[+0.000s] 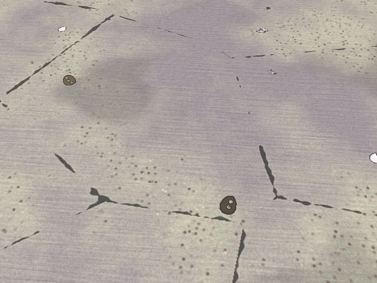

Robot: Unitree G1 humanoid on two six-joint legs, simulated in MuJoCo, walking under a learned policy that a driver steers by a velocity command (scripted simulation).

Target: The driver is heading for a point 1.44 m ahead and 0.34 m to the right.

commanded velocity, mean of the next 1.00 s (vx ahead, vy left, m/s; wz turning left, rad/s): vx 0.50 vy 0.00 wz -0.03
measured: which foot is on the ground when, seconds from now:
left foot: down 0.00-0.30, up 0.32-0.78, down 0.80-1.00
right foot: up 0.00-0.26, down 0.28-0.82, up 0.84-1.00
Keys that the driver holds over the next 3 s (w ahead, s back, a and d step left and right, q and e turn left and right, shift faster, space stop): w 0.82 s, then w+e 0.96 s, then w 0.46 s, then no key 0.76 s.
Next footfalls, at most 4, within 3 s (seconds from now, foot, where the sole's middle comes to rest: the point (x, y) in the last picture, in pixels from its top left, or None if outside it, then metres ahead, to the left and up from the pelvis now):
0.28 right None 0.35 -0.15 -0.78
0.80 left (160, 243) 0.65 0.09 -0.78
1.36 right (220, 181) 0.93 -0.17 -0.78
1.84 left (197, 124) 1.26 -0.08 -0.78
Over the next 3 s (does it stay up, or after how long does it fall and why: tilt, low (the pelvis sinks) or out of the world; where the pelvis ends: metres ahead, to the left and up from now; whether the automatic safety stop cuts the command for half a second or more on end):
stays up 1.38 -0.34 -0.01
